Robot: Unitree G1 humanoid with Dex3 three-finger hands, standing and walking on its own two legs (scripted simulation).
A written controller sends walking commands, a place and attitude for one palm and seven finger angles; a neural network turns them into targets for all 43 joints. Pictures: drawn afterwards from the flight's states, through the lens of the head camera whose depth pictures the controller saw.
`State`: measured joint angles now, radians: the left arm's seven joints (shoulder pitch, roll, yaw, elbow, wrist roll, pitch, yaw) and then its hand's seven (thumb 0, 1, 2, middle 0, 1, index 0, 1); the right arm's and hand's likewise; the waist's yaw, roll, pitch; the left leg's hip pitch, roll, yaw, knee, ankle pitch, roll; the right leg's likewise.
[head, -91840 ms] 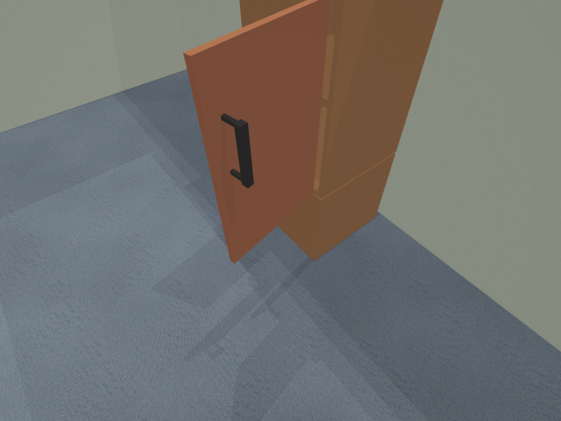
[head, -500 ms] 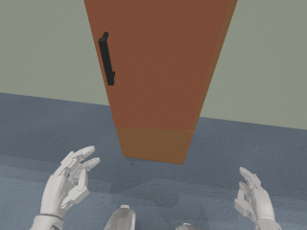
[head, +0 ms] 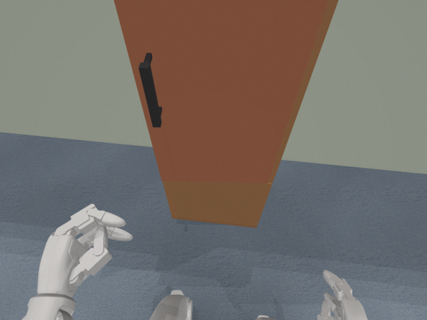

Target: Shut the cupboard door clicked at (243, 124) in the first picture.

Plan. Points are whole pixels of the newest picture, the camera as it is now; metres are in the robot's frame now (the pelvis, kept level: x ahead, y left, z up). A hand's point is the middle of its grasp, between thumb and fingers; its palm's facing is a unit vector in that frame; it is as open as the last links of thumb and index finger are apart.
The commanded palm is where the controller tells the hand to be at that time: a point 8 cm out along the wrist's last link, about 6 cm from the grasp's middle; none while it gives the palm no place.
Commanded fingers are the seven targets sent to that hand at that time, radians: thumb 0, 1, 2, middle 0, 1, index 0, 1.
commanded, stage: raise the hand and make a fist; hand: left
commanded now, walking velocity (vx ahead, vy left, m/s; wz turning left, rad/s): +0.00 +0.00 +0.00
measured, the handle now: (153, 92) +0.54 +0.17 +0.12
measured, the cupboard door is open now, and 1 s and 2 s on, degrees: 6 6 6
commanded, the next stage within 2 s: bring the fist close to the handle in 1.02 s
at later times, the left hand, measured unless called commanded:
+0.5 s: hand (95, 241) +0.22 +0.19 +0.11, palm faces +0.05 -1.00 -0.05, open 3.1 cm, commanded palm +0.19 +0.24 +0.11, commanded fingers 0.00 0.90 0.90 -1.30 -1.50 -1.30 -1.50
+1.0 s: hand (105, 227) +0.23 +0.18 +0.12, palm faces +0.05 -1.00 -0.03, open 3.1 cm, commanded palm +0.21 +0.23 +0.12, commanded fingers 0.00 0.90 0.90 -1.30 -1.50 -1.30 -1.50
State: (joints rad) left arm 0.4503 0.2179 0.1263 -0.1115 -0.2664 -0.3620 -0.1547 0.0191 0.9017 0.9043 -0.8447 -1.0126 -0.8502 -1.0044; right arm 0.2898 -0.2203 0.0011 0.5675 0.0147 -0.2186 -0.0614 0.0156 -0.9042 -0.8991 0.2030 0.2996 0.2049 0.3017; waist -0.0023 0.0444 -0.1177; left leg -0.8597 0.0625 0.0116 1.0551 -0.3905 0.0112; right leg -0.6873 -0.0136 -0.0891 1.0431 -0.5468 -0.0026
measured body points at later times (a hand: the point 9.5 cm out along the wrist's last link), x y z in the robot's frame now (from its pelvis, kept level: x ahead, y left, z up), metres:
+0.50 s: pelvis +0.00 +0.00 +0.02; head +0.02 +0.00 +0.47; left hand +0.21 +0.24 +0.11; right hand +0.19 -0.21 -0.04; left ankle +0.07 +0.11 -0.67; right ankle -0.01 -0.12 -0.67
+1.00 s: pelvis +0.01 -0.01 +0.03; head +0.03 -0.02 +0.48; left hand +0.23 +0.23 +0.12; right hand +0.18 -0.25 -0.04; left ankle +0.07 +0.11 -0.67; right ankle -0.01 -0.12 -0.67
